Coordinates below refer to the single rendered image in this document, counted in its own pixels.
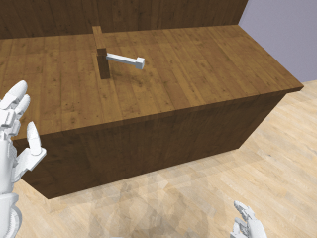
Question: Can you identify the robot right hand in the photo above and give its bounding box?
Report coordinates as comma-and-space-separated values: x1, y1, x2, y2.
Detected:
230, 200, 267, 238

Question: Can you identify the robot left hand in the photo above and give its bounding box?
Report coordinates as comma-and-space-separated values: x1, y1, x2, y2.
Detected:
0, 80, 47, 195

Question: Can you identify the counter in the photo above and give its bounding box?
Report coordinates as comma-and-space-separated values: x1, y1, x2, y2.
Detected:
0, 0, 304, 199

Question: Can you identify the tap lever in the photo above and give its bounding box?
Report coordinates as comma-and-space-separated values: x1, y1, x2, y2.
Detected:
106, 53, 145, 69

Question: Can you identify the left robot forearm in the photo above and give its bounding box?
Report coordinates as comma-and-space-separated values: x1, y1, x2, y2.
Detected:
0, 192, 23, 238

